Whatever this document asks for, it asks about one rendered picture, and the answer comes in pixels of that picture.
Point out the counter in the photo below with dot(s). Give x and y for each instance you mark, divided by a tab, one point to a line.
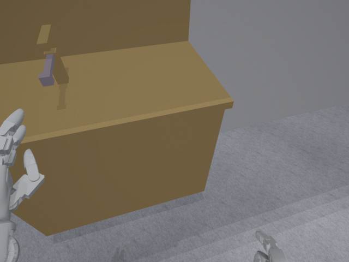
132	119

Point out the left robot hand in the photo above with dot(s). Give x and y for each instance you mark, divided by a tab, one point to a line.
11	135

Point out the tap lever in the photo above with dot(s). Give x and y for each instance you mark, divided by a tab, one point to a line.
46	77

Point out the right robot hand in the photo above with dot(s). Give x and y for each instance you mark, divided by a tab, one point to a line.
275	254

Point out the robot left forearm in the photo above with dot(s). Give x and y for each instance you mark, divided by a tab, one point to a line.
9	246

